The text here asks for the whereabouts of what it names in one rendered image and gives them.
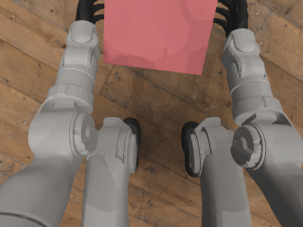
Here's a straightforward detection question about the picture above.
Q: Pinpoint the left robot shin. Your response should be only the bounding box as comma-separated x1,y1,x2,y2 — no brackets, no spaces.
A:
85,117,133,164

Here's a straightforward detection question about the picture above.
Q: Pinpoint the robot right upper arm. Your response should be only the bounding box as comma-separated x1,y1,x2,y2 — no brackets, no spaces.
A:
230,122,303,227

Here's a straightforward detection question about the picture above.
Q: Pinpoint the right robot shin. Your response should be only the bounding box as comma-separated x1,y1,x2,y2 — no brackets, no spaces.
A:
189,117,235,174

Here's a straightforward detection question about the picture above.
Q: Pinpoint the robot right hand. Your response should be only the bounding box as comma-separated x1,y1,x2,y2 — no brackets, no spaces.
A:
213,0,249,39

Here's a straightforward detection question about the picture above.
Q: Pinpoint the robot right forearm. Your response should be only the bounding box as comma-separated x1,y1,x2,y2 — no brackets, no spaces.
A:
222,28,296,130

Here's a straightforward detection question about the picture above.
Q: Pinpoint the robot left forearm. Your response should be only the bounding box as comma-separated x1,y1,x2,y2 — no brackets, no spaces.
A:
27,20,100,150

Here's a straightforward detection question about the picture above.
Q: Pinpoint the robot left upper arm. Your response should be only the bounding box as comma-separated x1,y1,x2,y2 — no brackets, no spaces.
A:
0,110,98,227

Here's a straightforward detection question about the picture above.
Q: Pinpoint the robot shin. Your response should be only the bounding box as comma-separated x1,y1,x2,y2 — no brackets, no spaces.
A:
85,117,133,164
189,117,235,174

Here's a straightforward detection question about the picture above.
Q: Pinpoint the carton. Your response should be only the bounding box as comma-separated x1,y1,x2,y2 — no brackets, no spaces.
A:
103,0,218,76

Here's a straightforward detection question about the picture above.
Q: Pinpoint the robot left hand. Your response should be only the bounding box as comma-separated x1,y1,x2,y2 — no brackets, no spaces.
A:
76,0,105,24

